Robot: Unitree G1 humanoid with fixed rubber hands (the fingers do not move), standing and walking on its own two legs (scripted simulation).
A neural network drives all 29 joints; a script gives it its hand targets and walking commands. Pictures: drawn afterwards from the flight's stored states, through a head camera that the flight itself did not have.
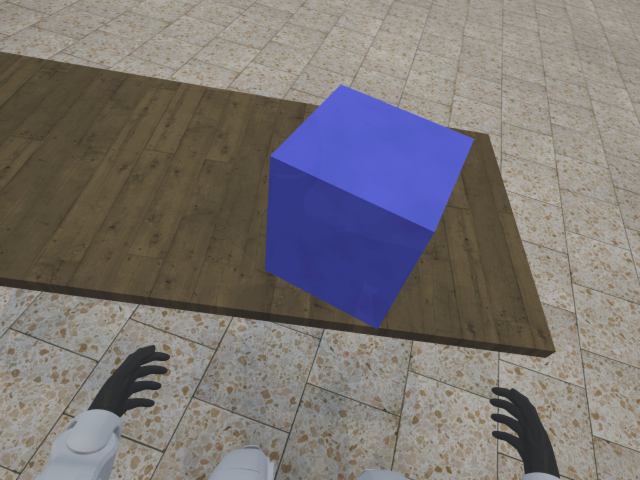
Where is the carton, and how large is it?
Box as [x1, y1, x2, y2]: [265, 85, 473, 328]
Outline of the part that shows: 340,85 270,156 265,269 377,328 432,235 473,139 353,89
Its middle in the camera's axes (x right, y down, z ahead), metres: +0.06 -0.04 +0.60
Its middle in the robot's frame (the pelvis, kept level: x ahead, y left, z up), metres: +0.48 -0.04 +0.03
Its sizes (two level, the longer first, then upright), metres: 0.210 0.200 0.250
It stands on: a table, 0.65 m high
